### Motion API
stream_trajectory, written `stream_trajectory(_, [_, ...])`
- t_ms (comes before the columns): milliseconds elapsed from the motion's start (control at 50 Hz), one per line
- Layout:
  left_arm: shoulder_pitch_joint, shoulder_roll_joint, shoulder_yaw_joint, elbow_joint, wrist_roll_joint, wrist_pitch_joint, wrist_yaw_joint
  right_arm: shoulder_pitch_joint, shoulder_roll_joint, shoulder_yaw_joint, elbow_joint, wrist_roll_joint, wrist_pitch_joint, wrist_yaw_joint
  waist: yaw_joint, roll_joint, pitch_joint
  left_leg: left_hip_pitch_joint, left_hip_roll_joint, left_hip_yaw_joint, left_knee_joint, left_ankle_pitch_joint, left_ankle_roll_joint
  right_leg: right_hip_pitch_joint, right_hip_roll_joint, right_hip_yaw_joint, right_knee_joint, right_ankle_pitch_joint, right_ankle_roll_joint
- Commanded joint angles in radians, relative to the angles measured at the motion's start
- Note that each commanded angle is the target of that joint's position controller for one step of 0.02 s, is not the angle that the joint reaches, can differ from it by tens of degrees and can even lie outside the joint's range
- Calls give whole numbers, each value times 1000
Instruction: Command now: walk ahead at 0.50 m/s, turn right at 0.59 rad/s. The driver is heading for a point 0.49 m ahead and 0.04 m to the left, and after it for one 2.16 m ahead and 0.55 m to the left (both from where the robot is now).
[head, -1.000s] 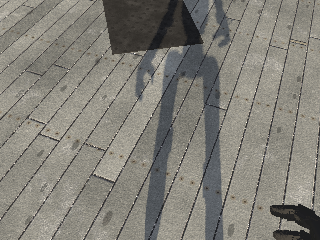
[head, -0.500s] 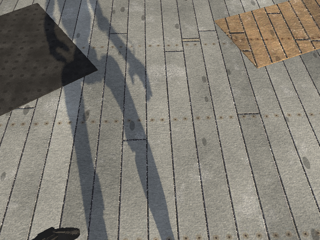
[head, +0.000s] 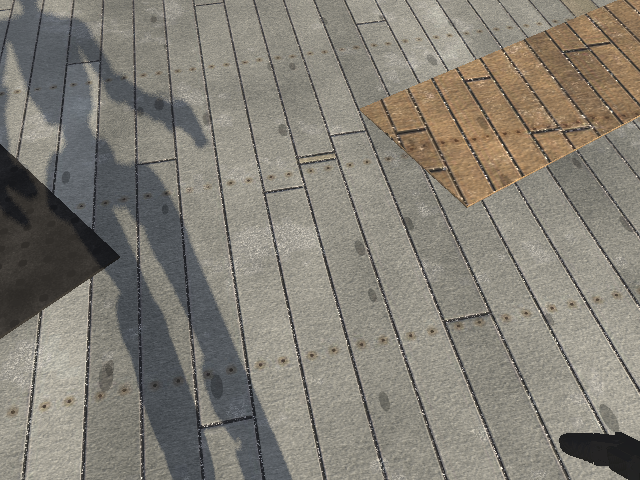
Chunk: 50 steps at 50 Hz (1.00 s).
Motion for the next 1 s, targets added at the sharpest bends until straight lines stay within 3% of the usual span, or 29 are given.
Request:
stream_trajectory(20, [85, -19, -21, -118, -17, -22, -2, 319, -298, -96, 13, -25, -5, -10, -105, 314, -303, 761, 420, -656, -150, -348, 251, -549, 17, -55, 563, -149, 6])
stream_trajectory(40, [78, 90, -3, -90, -28, -21, 3, 298, -208, -80, 4, -2, -1, -3, -126, 225, -236, 727, 433, -746, -200, -578, 247, -679, -66, -38, 702, -112, 23])
stream_trajectory(60, [-21, 138, 11, -93, -19, -17, 4, 266, -148, -63, -2, 2, 4, -6, -152, 136, -122, 620, 383, -593, -210, -538, 206, -700, -95, -52, 733, -17, 29])
stream_trajectory(80, [-68, 127, 10, -97, -5, -13, 6, 227, -125, -52, -1, -7, 9, -5, -139, 71, -65, 516, 336, -462, -215, -401, 183, -665, -123, -79, 717, 53, 34])
stream_trajectory(100, [-105, 111, 10, -107, 6, -16, 3, 205, -102, -44, 9, -11, 13, -4, -128, 63, -16, 434, 295, -371, -232, -285, 183, -647, -143, -79, 669, 99, 35])
stream_trajectory(140, [-101, 72, 4, -109, -4, -16, -8, 197, -83, -37, 26, -15, 8, -7, -99, 103, 1, 353, 247, -255, -273, -163, 183, -576, -170, -95, 599, 140, 33])
stream_trajectory(220, [-168, 24, -15, -130, 9, -18, -15, 222, -126, -48, 66, 3, 1, -8, -97, 71, 15, 348, 256, -154, -328, -5, 229, -596, -187, -134, 412, 213, 49])
stream_trajectory(300, [-282, 0, -33, -149, 9, -37, -33, 249, -160, -52, 96, 15, 16, -11, -134, 60, 29, 346, 224, -39, -340, 79, 207, -532, -187, -192, 169, 402, 54])
stream_trajectory(360, [-367, 5, -34, -170, 0, -44, -44, 309, -178, -52, 130, 23, 28, -11, -163, 62, 42, 372, 236, -16, -326, 92, 194, -479, -163, -222, 60, 447, 48])
stream_trajectory(420, [-402, 28, -27, -190, -4, -48, -55, 334, -194, -56, 157, 31, 45, -13, -149, 76, 54, 445, 278, -23, -286, 153, 174, -454, -148, -227, -9, 384, 11])
stream_trajectory(440, [-380, 42, -21, -186, -2, -49, -56, 329, -203, -58, 161, 33, 51, -15, -126, 81, 42, 461, 282, -16, -250, 233, 164, -405, -134, -237, -32, 361, -5])
stream_trajectory(460, [-312, 62, -7, -167, 5, -51, -53, 319, -207, -57, 164, 37, 57, -17, -76, 75, 3, 445, 263, 4, -159, 374, 146, -276, -110, -256, -77, 369, -26])
stream_trajectory(480, [-175, 104, 18, -124, 11, -50, -45, 322, -190, -48, 165, 35, 59, -19, -7, 54, -83, 389, 215, 36, 5, 460, 122, -65, -93, -265, -100, 387, -52])
stream_trajectory(500, [-17, 174, 38, -99, 34, -48, -32, 308, -142, -26, 136, 10, 55, -21, 60, -23, -218, 206, 153, 65, 282, 263, 71, 221, -255, -107, -61, 535, -107])
stream_trajectory(520, [0, 249, 45, -101, 54, -39, -26, 422, -20, 13, 117, -5, 42, -19, -2, -291, -350, -151, -15, 83, 636, -446, -9, 505, -535, 295, -109, 695, -263])
stream_trajectory(540, [7, 160, 26, -105, 52, -36, -26, 397, -127, -14, 150, 15, 36, -21, 38, -192, -379, -172, -8, -72, 769, -564, -20, 430, -538, 326, -133, 865, -269])
stream_trajectory(560, [-61, 115, 6, -105, 48, -40, -27, 331, -165, -31, 131, 35, 40, -24, 19, -162, -252, -206, 21, -78, 800, -537, -26, 328, -503, 132, -113, 1102, -244])
stream_trajectory(600, [-188, 53, -11, -97, 33, -48, -33, 299, -129, -31, 134, 19, 66, -38, -55, -102, -140, -167, 84, -40, 696, -453, -50, 131, -415, -50, -153, 1142, -190])
stream_trajectory(620, [-233, 41, -13, -92, 34, -51, -31, 317, -120, -36, 139, 18, 88, -42, -92, -120, -118, -90, 100, -29, 662, -415, -62, 33, -391, -108, -192, 1119, -175])
stream_trajectory(680, [-304, 77, 2, -75, 46, -49, -16, 338, -89, -41, 117, 15, 133, -50, -137, -140, -99, -20, 69, 19, 606, -310, -97, -86, -381, -214, -248, 1116, -196])
stream_trajectory(740, [-328, 87, 5, -57, 39, -24, 12, 276, -70, -37, 67, 9, 146, -39, -126, -143, -95, -2, 84, 38, 460, -166, -90, -89, -366, -300, -261, 989, -189])
stream_trajectory(800, [-329, 97, 6, -36, 34, 7, 29, 215, -77, -38, 22, 7, 158, -18, -104, -126, -88, 29, 92, 57, 366, -123, -72, -76, -380, -329, -250, 880, -192])
stream_trajectory(880, [-323, 113, 12, -3, 13, 34, 31, 193, -104, -51, -23, 5, 168, 1, -99, -114, -62, 34, 87, 81, 252, -184, -32, -29, -420, -313, -157, 829, -178])
stream_trajectory(920, [-317, 112, 14, 14, 0, 42, 35, 215, -109, -59, -31, 7, 161, 5, -115, -95, -67, 119, 59, 115, 99, -86, 10, -39, -405, -336, -68, 752, -125])
stream_trajectory(940, [-256, 98, 13, 39, 2, 43, 34, 222, -146, -72, -39, 0, 155, -2, -109, -35, -74, 191, 59, 74, 12, 104, 47, -66, -354, -359, 14, 636, -63])
stream_trajectory(960, [-205, 84, 12, 37, 34, 40, 29, 216, -268, -103, -66, -7, 151, -24, -71, 216, -82, 297, 225, -176, -49, 625, 129, -208, -232, -434, 235, 315, 32])
stream_trajectory(980, [-265, 73, 3, 5, 48, 46, 29, 242, -308, -106, -81, -40, 148, -29, -110, 350, -122, 371, 419, -474, -111, 738, 358, -431, -66, -353, 504, -244, 104])
stream_trajectory(1000, [-314, 97, 12, 6, 36, 54, 25, 255, -265, -94, -74, -44, 133, -23, -141, 193, -211, 377, 394, -448, -123, 587, 383, -443, -67, -184, 659, -257, 95])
